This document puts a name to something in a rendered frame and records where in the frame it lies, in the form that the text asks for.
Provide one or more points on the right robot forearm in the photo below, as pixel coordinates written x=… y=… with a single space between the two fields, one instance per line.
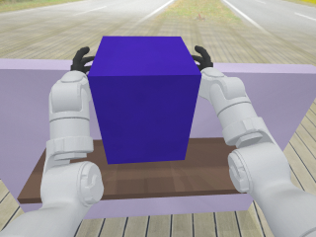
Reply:
x=240 y=123

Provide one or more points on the robot left upper arm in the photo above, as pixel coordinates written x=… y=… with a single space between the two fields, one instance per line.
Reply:
x=67 y=192

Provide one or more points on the carton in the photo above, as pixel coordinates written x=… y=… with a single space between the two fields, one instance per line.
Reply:
x=145 y=91

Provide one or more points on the table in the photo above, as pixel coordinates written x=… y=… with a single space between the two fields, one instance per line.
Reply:
x=204 y=172

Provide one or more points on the left robot hand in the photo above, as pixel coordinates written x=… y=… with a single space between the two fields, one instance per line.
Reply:
x=78 y=62

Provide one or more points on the left robot forearm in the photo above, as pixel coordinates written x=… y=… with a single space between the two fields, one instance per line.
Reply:
x=69 y=126

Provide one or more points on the right robot hand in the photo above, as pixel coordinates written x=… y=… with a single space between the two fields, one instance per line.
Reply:
x=205 y=60

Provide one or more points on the robot right upper arm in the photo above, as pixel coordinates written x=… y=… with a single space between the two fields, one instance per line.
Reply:
x=261 y=171

